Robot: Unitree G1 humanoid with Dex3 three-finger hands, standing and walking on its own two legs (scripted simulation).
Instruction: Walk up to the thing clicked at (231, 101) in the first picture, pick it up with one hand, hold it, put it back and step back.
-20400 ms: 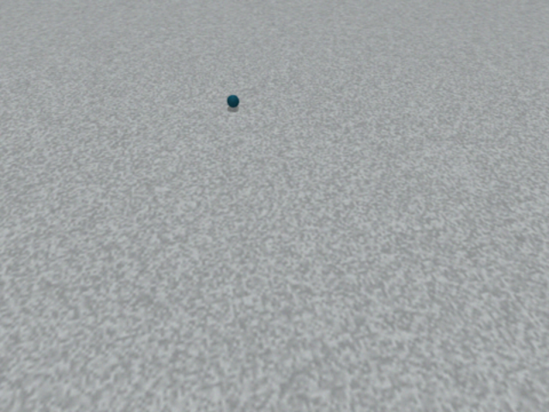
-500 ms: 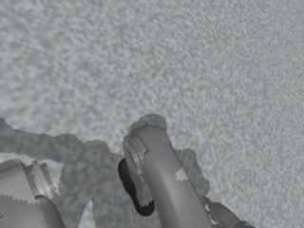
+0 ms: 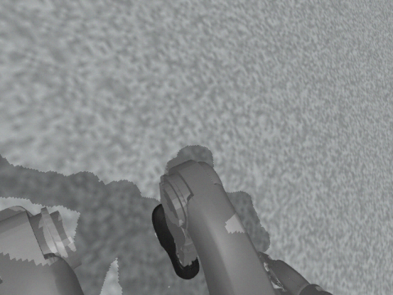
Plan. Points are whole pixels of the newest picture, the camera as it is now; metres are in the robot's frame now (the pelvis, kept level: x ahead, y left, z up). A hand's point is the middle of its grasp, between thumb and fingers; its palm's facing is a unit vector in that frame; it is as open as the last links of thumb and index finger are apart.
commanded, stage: close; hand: left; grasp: from above
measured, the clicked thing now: out of the picture +0.45 +0.35 -0.27
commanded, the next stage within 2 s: settle in 0.72 s
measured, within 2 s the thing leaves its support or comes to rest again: leaves its support in 1.12 s
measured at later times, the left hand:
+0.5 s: hand out of the picture +0.43 +0.35 -0.24, palm faces -0.42 -0.16 -0.89, open 10.1 cm
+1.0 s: hand out of the picture +0.43 +0.35 -0.24, palm faces -0.42 -0.17 -0.89, open 9.9 cm
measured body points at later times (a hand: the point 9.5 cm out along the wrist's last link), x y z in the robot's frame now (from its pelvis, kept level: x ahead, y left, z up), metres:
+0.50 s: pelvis +0.00 +0.00 +0.00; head +0.26 +0.14 +0.34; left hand +0.44 +0.35 -0.19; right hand +0.07 -0.26 -0.06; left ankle +0.06 +0.14 -0.27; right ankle +0.11 -0.13 -0.27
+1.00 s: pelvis +0.00 +0.00 +0.00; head +0.26 +0.13 +0.34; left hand +0.45 +0.35 -0.19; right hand +0.06 -0.25 -0.06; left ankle +0.06 +0.14 -0.27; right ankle +0.11 -0.13 -0.27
